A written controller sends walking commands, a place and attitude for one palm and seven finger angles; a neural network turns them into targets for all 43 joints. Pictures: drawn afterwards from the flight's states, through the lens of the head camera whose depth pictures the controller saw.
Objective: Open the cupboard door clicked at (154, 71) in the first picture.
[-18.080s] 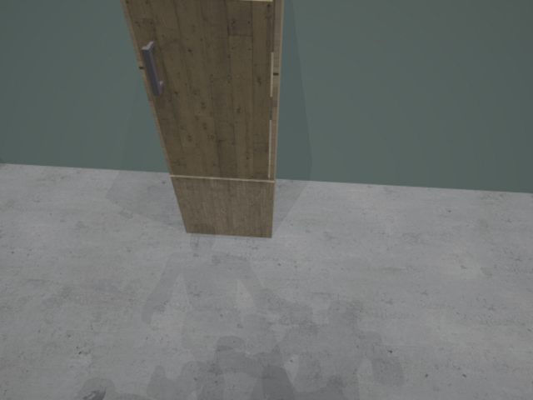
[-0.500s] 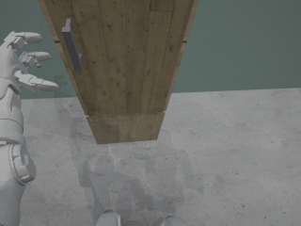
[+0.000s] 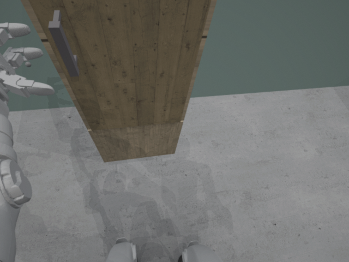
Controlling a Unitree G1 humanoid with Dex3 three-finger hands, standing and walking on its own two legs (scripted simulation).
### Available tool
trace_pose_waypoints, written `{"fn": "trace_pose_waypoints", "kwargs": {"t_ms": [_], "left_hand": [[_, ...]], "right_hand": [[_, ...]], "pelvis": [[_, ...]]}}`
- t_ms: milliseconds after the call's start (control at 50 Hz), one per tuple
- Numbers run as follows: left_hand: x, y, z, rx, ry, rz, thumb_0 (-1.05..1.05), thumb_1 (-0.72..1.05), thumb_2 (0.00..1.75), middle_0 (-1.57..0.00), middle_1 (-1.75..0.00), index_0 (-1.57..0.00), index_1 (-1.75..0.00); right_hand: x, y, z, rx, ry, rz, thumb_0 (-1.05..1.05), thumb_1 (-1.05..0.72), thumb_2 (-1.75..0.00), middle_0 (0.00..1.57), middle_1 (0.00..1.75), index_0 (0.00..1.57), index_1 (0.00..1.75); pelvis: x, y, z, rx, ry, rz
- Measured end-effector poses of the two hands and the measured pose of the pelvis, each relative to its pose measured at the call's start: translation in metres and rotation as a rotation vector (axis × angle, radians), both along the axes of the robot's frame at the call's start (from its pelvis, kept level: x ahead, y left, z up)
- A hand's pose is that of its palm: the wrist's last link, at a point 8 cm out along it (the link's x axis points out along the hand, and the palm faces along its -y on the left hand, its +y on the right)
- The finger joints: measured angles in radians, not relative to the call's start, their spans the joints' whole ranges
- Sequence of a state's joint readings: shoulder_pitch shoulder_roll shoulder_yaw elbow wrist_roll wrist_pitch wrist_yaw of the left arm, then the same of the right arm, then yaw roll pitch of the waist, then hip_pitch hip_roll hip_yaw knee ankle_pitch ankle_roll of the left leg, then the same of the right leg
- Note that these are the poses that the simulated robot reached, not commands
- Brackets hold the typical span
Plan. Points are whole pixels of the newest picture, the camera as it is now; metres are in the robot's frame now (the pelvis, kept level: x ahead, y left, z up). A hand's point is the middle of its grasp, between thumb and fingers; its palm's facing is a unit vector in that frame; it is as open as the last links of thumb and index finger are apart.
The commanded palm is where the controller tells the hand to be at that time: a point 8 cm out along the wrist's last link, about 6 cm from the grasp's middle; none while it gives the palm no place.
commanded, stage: slide the fingers in behind the handle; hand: left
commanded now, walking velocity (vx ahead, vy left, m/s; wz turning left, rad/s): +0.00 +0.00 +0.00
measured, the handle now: (66, 45) +0.57 +0.20 +0.11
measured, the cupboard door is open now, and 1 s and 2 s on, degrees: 0 0 0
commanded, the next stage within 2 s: close the thumb around the handle in 1.40 s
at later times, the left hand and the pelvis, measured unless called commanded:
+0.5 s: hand (45, 65) +0.51 +0.23 +0.11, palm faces +0.09 -1.00 +0.01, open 14.0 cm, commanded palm +0.49 +0.27 +0.11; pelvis +0.01 +0.00 +0.00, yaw +0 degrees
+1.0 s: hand (69, 62) +0.52 +0.18 +0.12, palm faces +0.09 -1.00 +0.01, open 14.0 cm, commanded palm +0.49 +0.23 +0.11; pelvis +0.01 -0.01 +0.00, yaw +0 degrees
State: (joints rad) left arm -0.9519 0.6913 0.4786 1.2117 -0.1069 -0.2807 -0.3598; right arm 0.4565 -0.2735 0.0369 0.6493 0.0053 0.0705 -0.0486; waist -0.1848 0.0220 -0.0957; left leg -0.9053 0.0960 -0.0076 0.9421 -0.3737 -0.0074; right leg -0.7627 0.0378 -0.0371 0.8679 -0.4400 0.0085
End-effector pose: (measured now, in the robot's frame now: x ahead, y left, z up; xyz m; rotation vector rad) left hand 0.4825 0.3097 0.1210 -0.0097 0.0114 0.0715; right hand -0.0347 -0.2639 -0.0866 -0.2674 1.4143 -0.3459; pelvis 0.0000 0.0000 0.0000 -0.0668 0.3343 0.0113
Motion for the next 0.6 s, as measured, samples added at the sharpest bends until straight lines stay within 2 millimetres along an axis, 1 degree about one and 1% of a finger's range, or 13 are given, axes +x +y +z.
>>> {"fn": "trace_pose_waypoints", "kwargs": {"t_ms": [80,160,300,380,480,600], "left_hand": [[0.002,-0.008,-0.003,-0.013,0.004,-0.006,-0.01,-0.50,0.30,-0.29,-1.20,-0.29,-1.20],[0.005,-0.013,-0.008,-0.018,0.019,0.006,-0.01,-0.50,0.30,-0.29,-1.20,-0.29,-1.20],[0.005,-0.021,-0.004,-0.005,-0.005,0.007,-0.01,-0.50,0.30,-0.29,-1.20,-0.29,-1.20],[0.005,-0.024,-0.007,-0.015,0.020,0.008,-0.01,-0.50,0.30,-0.29,-1.20,-0.29,-1.20],[0.004,-0.027,-0.007,-0.007,0.008,0.017,-0.01,-0.50,0.30,-0.29,-1.20,-0.29,-1.20],[0.005,-0.038,-0.006,-0.009,0.003,0.003,-0.01,-0.50,0.30,-0.29,-1.20,-0.29,-1.20]], "right_hand": [[0.007,0.002,0.000,0.008,-0.012,0.006,0.00,-0.90,-0.89,0.21,0.30,0.20,0.30],[0.020,0.004,-0.001,0.013,-0.046,0.013,0.00,-0.90,-0.89,0.21,0.30,0.20,0.30],[0.042,0.007,-0.004,0.035,-0.096,0.032,0.00,-0.90,-0.89,0.21,0.30,0.20,0.30],[0.051,0.008,-0.006,0.044,-0.113,0.046,0.00,-0.90,-0.89,0.21,0.30,0.20,0.30],[0.056,0.007,-0.007,0.046,-0.124,0.053,0.00,-0.90,-0.89,0.21,0.30,0.20,0.30],[0.053,0.003,-0.008,0.048,-0.111,0.054,0.00,-0.90,-0.89,0.21,0.30,0.20,0.30]], "pelvis": [[0.003,0.002,0.001,0.000,-0.003,0.000],[0.006,0.003,0.002,0.002,-0.005,-0.002],[0.010,0.004,0.002,0.004,-0.011,-0.001],[0.011,0.003,0.002,0.007,-0.014,0.002],[0.011,0.001,0.002,0.008,-0.014,0.004],[0.011,-0.001,0.002,0.009,-0.017,0.009]]}}
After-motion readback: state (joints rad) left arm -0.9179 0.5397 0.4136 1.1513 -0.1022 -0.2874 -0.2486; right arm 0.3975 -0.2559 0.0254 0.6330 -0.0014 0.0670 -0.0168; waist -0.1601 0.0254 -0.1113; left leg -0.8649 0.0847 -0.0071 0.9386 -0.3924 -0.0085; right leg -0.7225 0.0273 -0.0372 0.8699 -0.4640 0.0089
